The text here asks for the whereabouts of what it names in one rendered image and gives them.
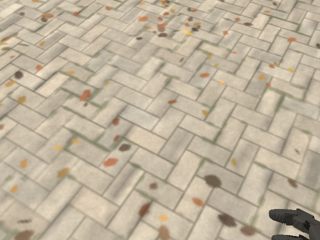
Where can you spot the robot right hand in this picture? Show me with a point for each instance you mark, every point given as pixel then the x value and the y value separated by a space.
pixel 300 220

